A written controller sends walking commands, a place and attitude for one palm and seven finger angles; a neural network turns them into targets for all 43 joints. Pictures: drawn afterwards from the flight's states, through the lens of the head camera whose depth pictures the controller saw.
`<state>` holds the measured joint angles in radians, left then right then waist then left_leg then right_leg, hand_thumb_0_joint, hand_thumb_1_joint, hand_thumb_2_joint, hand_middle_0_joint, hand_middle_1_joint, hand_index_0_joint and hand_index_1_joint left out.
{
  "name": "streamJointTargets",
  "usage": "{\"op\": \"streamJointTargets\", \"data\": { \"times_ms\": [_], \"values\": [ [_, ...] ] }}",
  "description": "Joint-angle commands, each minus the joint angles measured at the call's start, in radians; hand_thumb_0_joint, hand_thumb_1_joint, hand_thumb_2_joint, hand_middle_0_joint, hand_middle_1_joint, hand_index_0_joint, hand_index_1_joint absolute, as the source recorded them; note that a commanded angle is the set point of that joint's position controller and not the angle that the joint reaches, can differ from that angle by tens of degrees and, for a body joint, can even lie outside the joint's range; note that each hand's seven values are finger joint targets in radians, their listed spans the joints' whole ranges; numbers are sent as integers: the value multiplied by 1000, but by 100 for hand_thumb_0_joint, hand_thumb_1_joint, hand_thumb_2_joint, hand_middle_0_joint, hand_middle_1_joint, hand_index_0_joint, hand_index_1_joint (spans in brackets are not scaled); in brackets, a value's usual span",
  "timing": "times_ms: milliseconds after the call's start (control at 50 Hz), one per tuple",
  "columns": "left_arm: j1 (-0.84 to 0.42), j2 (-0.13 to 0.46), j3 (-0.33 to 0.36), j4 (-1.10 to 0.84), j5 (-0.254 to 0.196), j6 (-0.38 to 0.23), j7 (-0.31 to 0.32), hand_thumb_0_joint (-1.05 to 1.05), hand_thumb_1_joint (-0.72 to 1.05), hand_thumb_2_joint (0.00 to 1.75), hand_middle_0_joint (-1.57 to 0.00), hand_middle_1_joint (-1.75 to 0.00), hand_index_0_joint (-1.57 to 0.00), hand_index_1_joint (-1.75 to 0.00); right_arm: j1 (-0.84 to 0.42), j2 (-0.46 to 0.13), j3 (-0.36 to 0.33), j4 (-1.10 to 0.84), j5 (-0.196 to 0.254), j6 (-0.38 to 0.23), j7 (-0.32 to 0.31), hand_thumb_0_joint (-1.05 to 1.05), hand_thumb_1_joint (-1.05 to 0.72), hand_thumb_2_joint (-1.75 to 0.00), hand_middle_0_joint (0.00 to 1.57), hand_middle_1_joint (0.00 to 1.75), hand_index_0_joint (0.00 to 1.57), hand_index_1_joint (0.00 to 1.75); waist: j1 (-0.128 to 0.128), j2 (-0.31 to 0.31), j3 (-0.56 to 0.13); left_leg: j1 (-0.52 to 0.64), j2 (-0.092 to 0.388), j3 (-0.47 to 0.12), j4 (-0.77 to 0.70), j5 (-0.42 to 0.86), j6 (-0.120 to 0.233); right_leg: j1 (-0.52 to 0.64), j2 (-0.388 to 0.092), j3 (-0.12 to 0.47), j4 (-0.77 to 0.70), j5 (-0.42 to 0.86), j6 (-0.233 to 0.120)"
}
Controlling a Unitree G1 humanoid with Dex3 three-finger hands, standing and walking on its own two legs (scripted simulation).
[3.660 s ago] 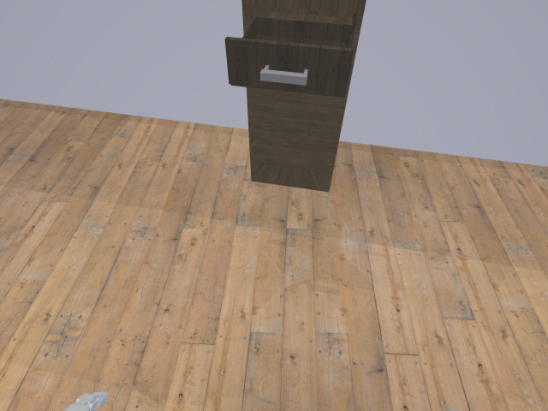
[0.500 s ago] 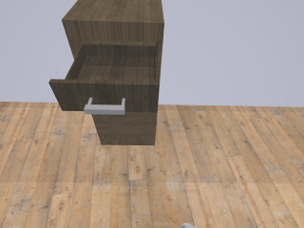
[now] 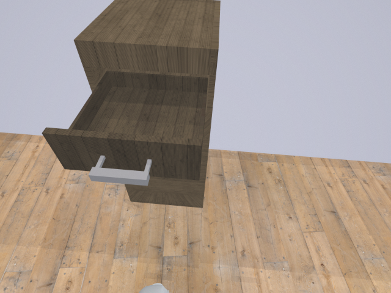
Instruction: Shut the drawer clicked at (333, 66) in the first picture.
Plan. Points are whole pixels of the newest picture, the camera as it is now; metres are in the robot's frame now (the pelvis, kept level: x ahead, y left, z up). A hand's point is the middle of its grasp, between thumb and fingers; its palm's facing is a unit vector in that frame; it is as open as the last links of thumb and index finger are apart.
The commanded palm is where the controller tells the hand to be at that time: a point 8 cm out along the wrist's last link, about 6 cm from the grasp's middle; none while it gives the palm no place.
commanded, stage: come to a stop and stand still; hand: left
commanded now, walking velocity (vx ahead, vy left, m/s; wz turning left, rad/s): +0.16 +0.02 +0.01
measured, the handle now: (122, 168) +0.38 +0.22 +0.01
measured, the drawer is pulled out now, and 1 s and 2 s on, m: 0.30 0.30 0.30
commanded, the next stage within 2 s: look again from close up in 1.44 s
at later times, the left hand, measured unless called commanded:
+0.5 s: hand out of the picture +0.06 +0.20 -0.18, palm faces +0.03 -0.98 -0.22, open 7.4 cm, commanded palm none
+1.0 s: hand out of the picture -0.03 +0.17 -0.17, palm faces +0.10 -0.97 -0.21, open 7.4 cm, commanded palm none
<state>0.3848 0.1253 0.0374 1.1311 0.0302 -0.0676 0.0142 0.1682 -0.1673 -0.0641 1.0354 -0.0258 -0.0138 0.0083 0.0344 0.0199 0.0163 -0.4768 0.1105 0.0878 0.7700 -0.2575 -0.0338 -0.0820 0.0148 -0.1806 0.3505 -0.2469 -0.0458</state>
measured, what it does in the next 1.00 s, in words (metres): steps on the spot: left foot, then right foot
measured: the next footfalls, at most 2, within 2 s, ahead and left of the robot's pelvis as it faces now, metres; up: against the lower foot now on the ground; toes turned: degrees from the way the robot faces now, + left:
left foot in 0.10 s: +0.14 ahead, +0.12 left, +0.00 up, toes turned +7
right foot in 0.56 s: +0.03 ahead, -0.09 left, +0.00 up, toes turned -6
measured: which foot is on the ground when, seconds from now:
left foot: up 0.00-0.08, down 0.10-0.60, up 0.62-1.00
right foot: down 0.00-0.12, up 0.14-0.54, down 0.56-1.00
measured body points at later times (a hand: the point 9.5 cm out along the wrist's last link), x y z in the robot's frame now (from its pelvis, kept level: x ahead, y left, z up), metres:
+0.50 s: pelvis +0.02 +0.01 +0.00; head +0.02 +0.02 +0.44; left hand +0.06 +0.25 -0.16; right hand +0.08 -0.23 -0.15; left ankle +0.10 +0.12 -0.74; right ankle +0.00 -0.13 -0.71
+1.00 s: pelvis -0.01 +0.00 +0.00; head +0.01 -0.01 +0.45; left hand -0.03 +0.22 -0.15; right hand +0.00 -0.25 -0.16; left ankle -0.02 +0.13 -0.72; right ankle +0.00 -0.13 -0.74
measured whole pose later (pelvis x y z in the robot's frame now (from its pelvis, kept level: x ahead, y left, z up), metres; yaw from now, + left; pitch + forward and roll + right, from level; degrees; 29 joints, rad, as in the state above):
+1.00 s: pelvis -0.01 +0.00 +0.00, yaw +0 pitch +0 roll +1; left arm 0.33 0.14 0.06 1.08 0.03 -0.01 0.03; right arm 0.29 -0.19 -0.06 1.08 -0.02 0.04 -0.01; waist 0.05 0.00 0.04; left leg -0.28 0.03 0.04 0.64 -0.36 -0.05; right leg -0.21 -0.08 -0.08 0.43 -0.21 0.01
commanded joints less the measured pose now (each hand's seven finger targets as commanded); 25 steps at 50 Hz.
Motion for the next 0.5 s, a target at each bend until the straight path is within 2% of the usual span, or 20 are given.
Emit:
{"op": "streamJointTargets", "data": {
  "times_ms": [0, 20, 40, 60, 80, 100, 120, 160, 200, 220, 260, 300, 320, 360, 400, 460, 480],
  "values": [
    [75, 149, 27, -13, -6, -4, 11, 0, 90, 90, -20, -30, -20, -30, -5, -11, 15, -43, 7, -23, 2, 0, -90, -90, 20, 30, 20, 30, -4, -105, 58, 96, -28, 19, -146, -4, 19, -31, -299, 206, -81, 357, -110],
    [73, 144, 26, -10, -6, 0, 11, 0, 90, 90, -20, -30, -20, -30, 23, -19, 14, -31, 6, -27, -1, 0, -90, -90, 20, 30, 20, 30, -18, -113, 62, 175, -40, 34, -211, 32, 23, -67, -280, 193, -43, 333, -91],
    [64, 133, 24, -7, -10, 5, 11, 0, 90, 90, -20, -30, -20, -30, 79, -28, 15, -12, 4, -34, -7, 0, -90, -90, 20, 30, 20, 30, -43, -74, 37, 283, -54, 38, -297, 88, 30, -91, -238, 160, 40, 329, -64],
    [69, 107, 17, -9, -13, 8, 10, 0, 90, 90, -20, -30, -20, -30, 163, -75, 7, 13, 2, -42, -17, 0, -90, -90, 20, 30, 20, 30, -74, 5, -18, 433, 8, -25, -335, 226, 54, -156, -182, 118, 184, 264, -23],
    [87, 57, 6, -18, -20, 11, 11, 0, 90, 90, -20, -30, -20, -30, 232, -150, -6, 24, -3, -46, -30, 0, -90, -90, 20, 30, 20, 30, -89, 174, -85, 571, 200, -228, -358, 495, 136, -299, -84, 44, 361, -7, 34],
    [90, 43, -5, -18, -23, 15, 17, 0, 90, 90, -20, -30, -20, -30, 248, -170, 0, 34, 8, -34, -40, 0, -90, -90, 20, 30, 20, 30, -81, 220, -117, 561, 324, -316, -408, 765, 225, -334, -59, 73, 519, -355, 57],
    [99, 48, -9, -12, -20, 29, 27, 0, 90, 90, -20, -30, -20, -30, 186, -149, 16, 24, 9, -26, -49, 0, -90, -90, 20, 30, 20, 30, -51, 150, -81, 463, 330, -273, -411, 811, 245, -287, -91, 137, 563, -390, 55],
    [81, 34, -10, 17, -17, 51, 30, 0, 90, 90, -20, -30, -20, -30, 74, -99, 34, 10, 10, -26, -62, 0, -90, -90, 20, 30, 20, 30, -26, 102, -4, 323, 266, -190, -448, 783, 209, -238, -121, 169, 537, -303, 73],
    [84, 42, -5, 18, -15, 71, 28, 0, 90, 90, -20, -30, -20, -30, 52, -99, 31, 13, 15, -16, -64, 0, -90, -90, 20, 30, 20, 30, -22, 92, 11, 294, 233, -147, -463, 739, 192, -226, -118, 165, 520, -236, 84],
    [88, 51, -3, 15, -15, 79, 27, 0, 90, 90, -20, -30, -20, -30, 44, -107, 27, 16, 18, -12, -66, 0, -90, -90, 20, 30, 20, 30, -15, 67, 3, 299, 229, -137, -462, 741, 191, -227, -112, 161, 527, -215, 86],
    [77, 62, 15, -9, -10, 101, 28, 0, 90, 90, -20, -30, -20, -30, 60, -117, 5, 5, 16, -2, -68, 0, -90, -90, 20, 30, 20, 30, -23, 63, -20, 285, 241, -136, -474, 649, 203, -250, -99, 163, 585, -196, 89],
    [51, 69, 25, -38, -4, 115, 25, 0, 90, 90, -20, -30, -20, -30, 50, -128, -2, -6, 13, 7, -67, 0, -90, -90, 20, 30, 20, 30, -28, 93, -17, 261, 236, -128, -491, 508, 207, -283, -91, 171, 634, -184, 86],
    [40, 73, 29, -49, -3, 116, 23, 0, 90, 90, -20, -30, -20, -30, 40, -124, -3, -12, 12, 8, -65, 0, -90, -90, 20, 30, 20, 30, -23, 85, -6, 234, 234, -131, -501, 448, 207, -287, -88, 176, 646, -177, 84],
    [24, 70, 33, -70, -3, 123, 21, 0, 90, 90, -20, -30, -20, -30, 23, -130, -9, -25, 7, 14, -61, 0, -90, -90, 20, 30, 20, 30, -23, 132, -11, 226, 218, -123, -518, 304, 201, -302, -81, 172, 633, -166, 83],
    [-8, 68, 29, -90, -4, 122, 20, 0, 90, 90, -20, -30, -20, -30, 22, -131, -14, -26, 2, 19, -53, 0, -90, -90, 20, 30, 20, 30, -30, 177, 0, 209, 202, -130, -536, 152, 192, -282, -83, 156, 546, -174, 79],
    [-18, 55, 15, -93, -8, 98, 20, 0, 90, 90, -20, -30, -20, -30, 33, -134, -17, -15, -3, 21, -39, 0, -90, -90, 20, 30, 20, 30, -32, 189, -21, 206, 177, -158, -540, -42, 170, -186, -73, 122, 332, -178, 70],
    [14, 55, 13, -82, -10, 88, 21, 0, 90, 90, -20, -30, -20, -30, 34, -135, -16, -7, -1, 23, -35, 0, -90, -90, 20, 30, 20, 30, -13, 163, -27, 178, 153, -144, -519, -115, 145, -117, -65, 112, 223, -117, 68]
  ]
}}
